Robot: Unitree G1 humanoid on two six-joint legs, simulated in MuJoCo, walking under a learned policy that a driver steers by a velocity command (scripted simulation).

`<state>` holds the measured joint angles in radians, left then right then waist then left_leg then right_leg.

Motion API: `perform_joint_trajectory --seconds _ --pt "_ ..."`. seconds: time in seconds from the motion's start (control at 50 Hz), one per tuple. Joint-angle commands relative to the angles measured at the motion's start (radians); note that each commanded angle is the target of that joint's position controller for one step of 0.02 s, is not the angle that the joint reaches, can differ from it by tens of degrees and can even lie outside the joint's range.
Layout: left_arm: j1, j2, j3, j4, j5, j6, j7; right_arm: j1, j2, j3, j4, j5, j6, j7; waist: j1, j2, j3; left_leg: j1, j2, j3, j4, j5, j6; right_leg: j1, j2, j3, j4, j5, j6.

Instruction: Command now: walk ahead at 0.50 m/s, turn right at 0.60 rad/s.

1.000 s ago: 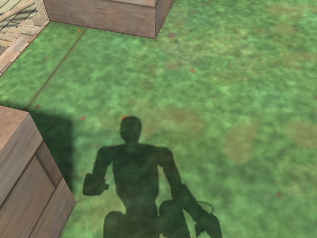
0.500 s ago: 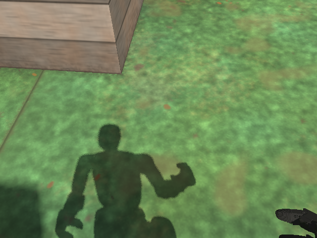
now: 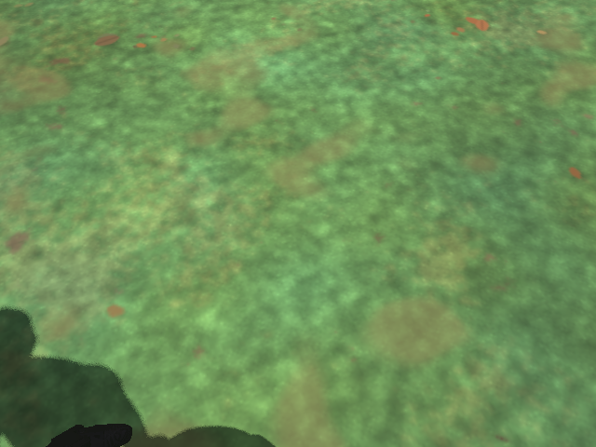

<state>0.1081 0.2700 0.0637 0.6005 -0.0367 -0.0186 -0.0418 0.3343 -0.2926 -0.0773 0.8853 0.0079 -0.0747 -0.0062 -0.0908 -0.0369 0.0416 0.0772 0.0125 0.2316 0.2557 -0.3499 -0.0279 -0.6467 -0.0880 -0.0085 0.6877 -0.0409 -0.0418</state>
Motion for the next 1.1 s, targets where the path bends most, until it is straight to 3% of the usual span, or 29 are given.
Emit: perform_joint_trajectory --seconds 0.02,0.06,0.08,0.1,0.12,0.14,0.18,0.2,0.28,0.36,0.46,0.54,0.56,0.58,0.6,0.62,0.64,0.66,0.7,0.74,0.8,0.88,0.94,0.96,0.98,1.0,1.02,1.06,1.1 --pt "-0.050 0.085 0.026 -0.103 0.006 -0.010 -0.014 -0.021 -0.212 -0.048 -0.044 0.017 0.007 -0.007 0.059 0.141 0.007 0.017 0.279 -0.047 0.066 0.850 0.140 0.077 0.066 -0.082 -0.034 -0.128 -0.057" --pt "0.202 0.163 0.073 -0.040 0.009 -0.003 -0.005 -0.046 -0.228 -0.049 -0.051 0.023 0.020 -0.016 0.210 0.122 -0.133 -0.064 0.242 0.004 0.400 1.034 0.107 0.428 0.154 -0.120 -0.096 -0.110 -0.119" --pt "0.365 0.229 0.104 0.009 0.008 0.006 0.019 -0.037 -0.183 -0.031 -0.067 0.006 0.013 -0.016 0.279 0.016 -0.216 -0.316 0.200 -0.002 0.686 0.752 0.069 0.747 0.079 0.042 -0.128 -0.086 -0.171" --pt "0.315 0.332 0.107 0.001 0.002 -0.003 0.027 0.063 -0.036 0.018 -0.122 -0.032 -0.014 0.002 0.135 -0.264 -0.292 -0.744 0.004 -0.084 1.036 -0.194 0.014 1.026 -0.194 0.622 -0.251 -0.267 -0.341" --pt "0.356 0.235 0.076 -0.021 0.014 -0.022 0.023 -0.012 -0.123 0.007 -0.114 0.008 -0.053 0.018 0.212 -0.124 -0.428 -0.831 -0.005 -0.312 1.139 -0.227 0.027 1.061 -0.278 0.855 -0.402 -0.369 -0.379" --pt "0.330 0.186 0.058 0.011 0.033 -0.039 0.017 -0.103 -0.155 -0.004 -0.134 0.054 -0.063 0.022 0.216 -0.062 -0.265 -0.908 0.046 -0.304 1.128 -0.141 0.044 0.966 -0.256 0.679 -0.403 -0.241 -0.313" --pt "0.182 0.131 0.036 0.005 0.036 -0.052 0.015 -0.127 -0.133 0.002 -0.115 0.021 -0.059 0.009 0.135 0.015 -0.115 -0.812 0.129 -0.291 0.980 -0.004 0.048 0.678 -0.180 0.403 -0.393 0.084 -0.239" --pt "0.140 0.101 0.025 -0.002 0.047 -0.057 0.015 -0.087 -0.135 -0.003 -0.096 0.012 -0.042 0.011 0.096 -0.002 -0.098 -0.734 0.148 -0.301 0.946 0.026 0.042 0.593 -0.150 0.311 -0.408 0.242 -0.221" --pt "0.105 0.128 0.033 0.042 0.054 -0.077 0.023 -0.027 -0.077 0.006 -0.064 0.007 0.010 0.010 0.043 -0.003 -0.077 -0.646 0.114 -0.284 0.826 0.131 -0.003 0.469 -0.113 0.099 -0.464 0.550 -0.202" --pt "0.090 0.114 0.024 0.073 0.063 -0.065 0.050 -0.139 -0.044 0.018 -0.100 0.000 0.004 0.021 0.089 -0.031 -0.045 -0.585 0.063 -0.250 0.503 0.438 -0.009 0.456 -0.038 -0.083 -0.479 0.502 -0.135" --pt "0.116 0.148 0.035 0.125 0.048 -0.024 0.078 -0.216 -0.073 0.009 -0.162 -0.001 0.000 0.056 0.121 -0.040 -0.042 -0.631 0.040 -0.232 0.369 0.407 0.017 0.629 -0.117 -0.075 -0.406 0.494 -0.126" --pt "0.052 0.158 0.042 0.112 0.028 0.018 0.102 -0.089 -0.116 -0.016 -0.166 -0.010 0.001 0.076 0.044 -0.037 -0.088 -0.536 -0.028 -0.172 0.309 0.234 0.079 0.668 -0.125 -0.079 -0.123 0.673 -0.089" --pt "0.057 0.154 0.039 0.107 0.027 0.022 0.106 0.000 -0.157 -0.034 -0.152 -0.014 -0.004 0.066 -0.002 0.024 -0.141 -0.384 -0.036 -0.203 0.206 0.451 0.117 0.613 -0.064 -0.113 0.066 0.593 -0.037" --pt "0.094 0.127 0.027 0.079 0.055 0.013 0.102 0.040 -0.247 -0.053 -0.170 -0.026 -0.006 0.047 0.012 0.208 -0.230 -0.152 0.146 -0.468 0.234 0.945 0.213 0.397 0.054 -0.127 0.377 0.146 0.031" --pt "0.170 0.061 0.007 0.059 0.069 0.009 0.083 0.009 -0.271 -0.049 -0.200 -0.045 0.001 0.038 0.082 0.361 -0.383 0.102 0.367 -0.895 0.186 1.088 0.456 0.091 0.261 0.006 0.695 -0.651 0.093" --pt "0.177 0.139 0.019 0.091 0.049 0.001 0.064 -0.027 -0.214 -0.038 -0.225 -0.025 0.009 0.040 0.043 0.189 -0.454 0.085 0.335 -0.859 0.142 0.777 0.436 0.068 0.175 0.174 0.748 -0.600 0.070" --pt "0.108 0.153 0.023 0.065 0.022 -0.003 0.055 -0.070 -0.169 -0.031 -0.238 0.003 0.017 0.035 0.049 0.125 -0.341 -0.006 0.285 -0.773 0.103 0.418 0.391 0.012 0.136 0.153 0.712 -0.520 0.056" --pt "0.066 0.142 0.024 0.065 0.025 -0.003 0.056 -0.099 -0.138 -0.021 -0.234 0.024 0.027 0.030 0.066 0.032 -0.214 -0.139 0.234 -0.717 0.037 0.109 0.337 -0.014 0.090 0.131 0.601 -0.453 0.050" --pt "0.037 0.140 0.029 0.052 0.038 0.003 0.060 -0.155 -0.127 -0.014 -0.252 0.015 0.039 0.016 0.103 0.106 -0.103 -0.331 0.158 -0.679 -0.048 -0.141 0.278 0.068 0.059 0.101 0.385 -0.376 0.047" --pt "0.045 0.106 0.021 0.059 0.043 -0.009 0.058 -0.156 -0.147 -0.024 -0.271 -0.008 0.047 0.002 0.099 0.156 -0.099 -0.388 0.117 -0.631 -0.063 -0.096 0.278 0.141 0.081 0.066 0.249 -0.362 0.069" --pt "0.028 0.084 0.011 0.059 0.043 -0.031 0.057 -0.136 -0.180 -0.041 -0.283 0.004 0.051 -0.016 0.079 0.158 -0.134 -0.398 0.103 -0.611 -0.027 -0.077 0.274 0.201 0.092 0.063 0.088 -0.302 0.094" --pt "0.006 0.104 0.016 0.051 0.025 -0.056 0.048 -0.114 -0.184 -0.043 -0.297 0.011 0.067 -0.015 0.061 0.190 -0.136 -0.407 0.105 -0.671 0.003 -0.169 0.255 0.254 0.116 0.059 -0.045 -0.247 0.092" --pt "0.062 0.102 0.024 0.067 0.018 -0.079 0.042 -0.131 -0.160 -0.034 -0.308 0.014 0.077 -0.011 0.111 0.183 -0.118 -0.478 0.072 -0.686 0.066 -0.242 0.215 0.414 0.120 0.046 -0.208 -0.173 0.062" --pt "0.114 0.118 0.033 0.082 0.019 -0.083 0.045 -0.136 -0.132 -0.025 -0.313 0.011 0.077 -0.010 0.139 0.162 -0.114 -0.541 0.041 -0.666 0.126 -0.264 0.183 0.509 0.085 0.061 -0.258 -0.181 0.044" --pt "0.221 0.173 0.049 0.100 0.030 -0.086 0.055 -0.152 -0.068 -0.006 -0.326 0.009 0.073 -0.009 0.179 0.066 -0.136 -0.675 -0.021 -0.579 0.338 -0.293 0.124 0.649 -0.078 0.223 -0.333 -0.308 -0.009" --pt "0.275 0.249 0.061 0.109 0.058 -0.079 0.056 -0.158 -0.006 0.011 -0.361 0.014 0.061 -0.007 0.170 -0.143 -0.114 -0.882 -0.141 -0.394 0.607 -0.247 0.086 0.727 -0.260 0.544 -0.462 -0.584 -0.097" --pt "0.246 0.267 0.070 0.110 0.068 -0.083 0.048 -0.167 -0.074 -0.002 -0.392 0.016 0.045 -0.001 0.138 -0.205 -0.034 -1.006 -0.049 -0.397 0.758 -0.190 0.079 0.663 -0.341 0.712 -0.503 -0.735 -0.174" --pt "0.189 0.156 0.042 0.092 0.035 -0.083 0.056 -0.139 -0.132 -0.024 -0.347 0.008 0.043 0.007 0.131 -0.107 0.013 -1.033 -0.007 -0.390 0.852 -0.043 0.052 0.660 -0.245 0.508 -0.484 -0.608 -0.128" --pt "0.183 0.140 0.032 0.096 0.041 -0.080 0.061 -0.152 -0.108 -0.022 -0.344 0.007 0.038 0.017 0.132 -0.088 0.013 -1.005 0.024 -0.373 0.879 0.073 0.032 0.637 -0.193 0.342 -0.495 -0.378 -0.093"
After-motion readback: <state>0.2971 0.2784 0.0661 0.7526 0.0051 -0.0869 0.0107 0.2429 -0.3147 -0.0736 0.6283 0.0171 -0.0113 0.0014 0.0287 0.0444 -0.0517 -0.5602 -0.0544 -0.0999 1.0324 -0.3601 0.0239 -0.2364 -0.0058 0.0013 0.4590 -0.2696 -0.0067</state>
